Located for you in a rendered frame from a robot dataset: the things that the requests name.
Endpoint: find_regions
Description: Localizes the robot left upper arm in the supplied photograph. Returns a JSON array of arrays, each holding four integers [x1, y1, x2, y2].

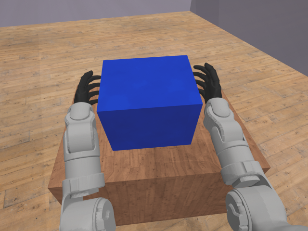
[[60, 197, 116, 231]]

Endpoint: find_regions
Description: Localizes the robot right forearm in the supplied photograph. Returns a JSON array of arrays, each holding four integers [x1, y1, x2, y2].
[[203, 98, 287, 217]]

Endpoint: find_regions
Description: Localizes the robot right hand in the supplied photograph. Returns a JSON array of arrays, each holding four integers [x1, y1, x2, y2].
[[193, 63, 222, 104]]

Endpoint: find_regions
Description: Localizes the robot left forearm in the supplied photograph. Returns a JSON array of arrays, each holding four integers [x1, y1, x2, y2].
[[59, 102, 105, 231]]

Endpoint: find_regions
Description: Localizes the robot right upper arm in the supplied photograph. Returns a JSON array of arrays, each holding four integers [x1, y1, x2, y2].
[[225, 185, 308, 231]]

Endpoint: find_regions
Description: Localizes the pedestal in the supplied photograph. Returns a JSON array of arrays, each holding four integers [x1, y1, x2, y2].
[[48, 84, 270, 226]]

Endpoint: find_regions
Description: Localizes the carton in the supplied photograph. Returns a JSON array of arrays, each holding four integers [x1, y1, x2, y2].
[[97, 55, 203, 151]]

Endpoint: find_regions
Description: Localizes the robot left hand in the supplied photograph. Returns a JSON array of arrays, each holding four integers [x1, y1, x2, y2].
[[74, 70, 101, 105]]

